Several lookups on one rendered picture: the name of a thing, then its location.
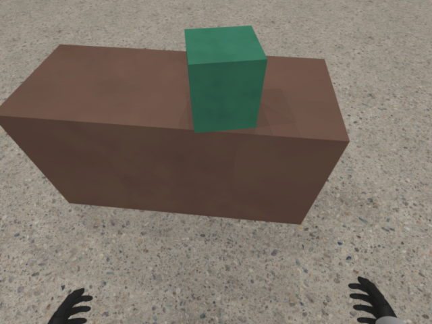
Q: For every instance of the right robot hand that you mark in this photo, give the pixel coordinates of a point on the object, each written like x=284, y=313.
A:
x=380, y=307

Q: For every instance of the pedestal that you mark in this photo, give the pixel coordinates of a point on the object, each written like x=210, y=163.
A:
x=113, y=127

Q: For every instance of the left robot hand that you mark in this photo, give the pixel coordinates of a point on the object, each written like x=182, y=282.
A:
x=66, y=309

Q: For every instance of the carton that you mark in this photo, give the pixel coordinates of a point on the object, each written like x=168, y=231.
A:
x=226, y=70

